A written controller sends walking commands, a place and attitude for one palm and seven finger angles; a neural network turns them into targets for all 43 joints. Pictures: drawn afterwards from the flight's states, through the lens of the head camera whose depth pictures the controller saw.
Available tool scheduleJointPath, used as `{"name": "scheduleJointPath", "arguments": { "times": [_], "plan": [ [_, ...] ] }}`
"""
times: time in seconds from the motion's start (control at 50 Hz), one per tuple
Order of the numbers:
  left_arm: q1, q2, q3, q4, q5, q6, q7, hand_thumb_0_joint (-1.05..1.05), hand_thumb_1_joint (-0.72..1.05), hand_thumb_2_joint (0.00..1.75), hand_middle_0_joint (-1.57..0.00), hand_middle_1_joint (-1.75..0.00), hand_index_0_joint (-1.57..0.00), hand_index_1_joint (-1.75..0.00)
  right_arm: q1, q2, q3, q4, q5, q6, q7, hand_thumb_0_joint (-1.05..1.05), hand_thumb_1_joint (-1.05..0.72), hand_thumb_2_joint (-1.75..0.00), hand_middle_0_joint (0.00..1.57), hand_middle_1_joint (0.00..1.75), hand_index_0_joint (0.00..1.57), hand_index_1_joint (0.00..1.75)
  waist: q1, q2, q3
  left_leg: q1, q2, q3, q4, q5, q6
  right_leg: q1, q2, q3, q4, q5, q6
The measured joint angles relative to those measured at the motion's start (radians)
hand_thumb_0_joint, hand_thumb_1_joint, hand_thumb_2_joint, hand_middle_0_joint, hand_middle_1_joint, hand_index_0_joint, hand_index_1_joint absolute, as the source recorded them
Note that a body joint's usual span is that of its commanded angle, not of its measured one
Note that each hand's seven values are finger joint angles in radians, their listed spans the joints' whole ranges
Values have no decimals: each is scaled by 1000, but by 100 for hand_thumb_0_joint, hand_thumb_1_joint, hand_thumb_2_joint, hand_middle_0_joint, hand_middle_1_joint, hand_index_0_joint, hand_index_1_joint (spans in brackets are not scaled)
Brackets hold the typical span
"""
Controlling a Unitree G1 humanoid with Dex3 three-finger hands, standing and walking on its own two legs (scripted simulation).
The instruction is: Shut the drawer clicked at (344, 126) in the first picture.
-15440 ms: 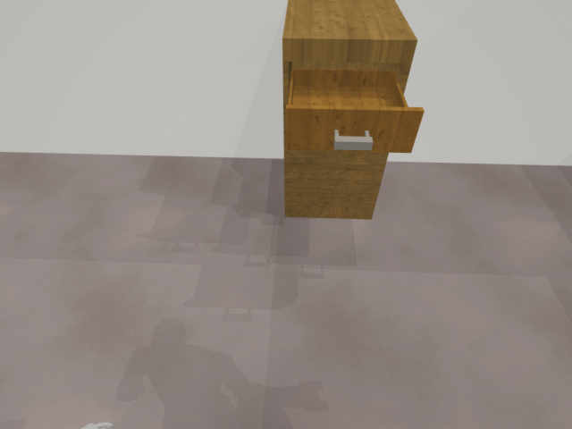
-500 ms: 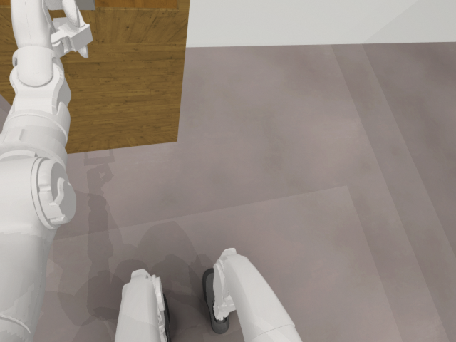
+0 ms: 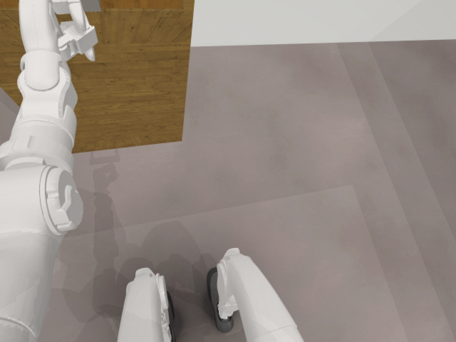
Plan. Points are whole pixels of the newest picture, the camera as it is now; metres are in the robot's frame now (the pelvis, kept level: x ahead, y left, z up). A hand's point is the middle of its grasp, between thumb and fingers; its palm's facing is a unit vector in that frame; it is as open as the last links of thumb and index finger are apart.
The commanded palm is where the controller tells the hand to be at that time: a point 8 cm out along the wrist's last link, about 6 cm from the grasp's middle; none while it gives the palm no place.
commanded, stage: pull the fist back off the drawer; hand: left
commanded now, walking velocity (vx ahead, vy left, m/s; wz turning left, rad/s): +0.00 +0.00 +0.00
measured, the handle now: out of the picture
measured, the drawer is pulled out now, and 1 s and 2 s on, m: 0.00 0.00 0.00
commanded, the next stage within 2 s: draw the hand back to the body in 0.18 s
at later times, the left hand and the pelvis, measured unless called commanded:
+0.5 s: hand (72, 47) +0.54 +0.14 +0.09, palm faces +0.05 -1.00 -0.06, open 3.3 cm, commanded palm +0.49 +0.18 +0.12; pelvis +0.06 +0.00 +0.06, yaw +0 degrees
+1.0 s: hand out of the picture +0.37 +0.19 +0.20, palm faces +0.15 -0.96 -0.25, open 3.3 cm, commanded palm +0.33 +0.24 +0.23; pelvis +0.08 -0.01 +0.13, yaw +2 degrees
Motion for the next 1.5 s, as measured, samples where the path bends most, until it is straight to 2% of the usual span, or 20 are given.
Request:
{"name": "scheduleJointPath", "arguments": {
  "times": [0.14,0.34,0.4,0.48,0.58,0.68,0.8,0.9,0.98,1.06,1.14,1.26,1.5],
  "plan": [
    [110,-57,14,-91,-32,-18,-3,-1,84,93,-140,-160,-140,-160,-12,4,-17,-19,9,26,6,0,-90,-90,21,30,20,30,30,1,-3,67,5,17,-38,-17,0,55,7,19,-28,-15,3],
    [224,-136,10,-162,-50,-57,0,1,89,91,-140,-160,-140,-160,-44,9,-41,-29,15,64,9,0,-90,-90,20,30,20,30,71,-3,-16,165,3,28,-90,-42,-5,140,10,34,-62,-47,1],
    [340,-162,19,-301,-74,-52,-13,1,90,91,-140,-160,-140,-160,-48,13,-55,-50,28,83,8,0,-91,-90,20,30,20,30,89,-2,-19,219,8,41,-127,-45,-7,186,17,50,-92,-48,1],
    [554,-210,-29,-509,-134,-10,-37,2,90,90,-139,-160,-140,-160,-44,19,-67,-77,63,96,4,1,-91,-90,20,30,20,30,138,-3,-10,356,10,59,-231,-28,-8,312,24,72,-183,-31,3],
    [761,-274,-100,-676,-187,31,-45,2,90,90,-140,-160,-140,-160,-47,19,-65,-87,93,72,-19,1,-91,-90,20,30,20,30,193,-11,-9,527,0,51,-362,10,-14,486,20,71,-308,-3,1],
    [891,-290,-162,-788,-206,25,-66,2,90,90,-140,-160,-140,-160,-84,5,-75,-87,106,40,-39,1,-90,-90,20,30,20,30,223,-17,-11,649,-10,31,-430,28,-20,618,12,54,-377,6,-2],
    [1014,-291,-190,-899,-241,79,-123,1,90,90,-140,-160,-140,-160,-140,-13,-79,-112,124,21,-64,1,-91,-90,20,30,20,30,249,-15,-5,767,-18,29,-491,48,-20,734,6,55,-430,20,-2],
    [1168,-252,-244,-1078,-165,210,-26,1,90,90,-140,-160,-140,-160,-184,7,-74,-137,130,48,-110,1,-91,-90,20,30,20,30,271,-17,29,926,-26,48,-608,92,-17,878,2,77,-523,54,0],
    [1259,-237,-259,-1183,-143,285,26,2,90,90,-140,-160,-140,-160,-207,18,-52,-139,129,46,-139,1,-91,-90,20,30,20,30,291,-12,56,1046,-31,48,-708,135,-19,996,-1,80,-617,93,1],
    [1328,-231,-248,-1277,-137,327,51,2,90,90,-140,-160,-140,-160,-222,24,-34,-122,123,25,-152,1,-90,-90,20,30,20,30,313,-5,80,1147,-35,44,-792,171,-19,1098,-3,79,-699,126,1],
    [1399,-231,-229,-1371,-136,347,57,2,90,90,-140,-160,-140,-160,-229,29,-23,-103,113,2,-152,1,-90,-90,20,30,20,30,330,3,98,1227,-37,42,-858,200,-19,1180,-3,78,-766,154,2],
    [1530,-222,-182,-1522,-139,354,53,1,90,90,-140,-160,-140,-160,-223,34,-21,-79,97,-31,-142,1,-90,-90,21,30,20,30,342,9,112,1305,-37,43,-926,228,-19,1259,-1,81,-836,184,2],
    [1755,-170,-35,-1779,-145,313,58,1,89,90,-140,-160,-141,-160,-183,19,-52,-40,86,-100,-131,2,-90,-90,21,30,20,30,362,23,117,1348,-31,43,-944,238,-20,1311,5,81,-876,206,2]
  ]
}}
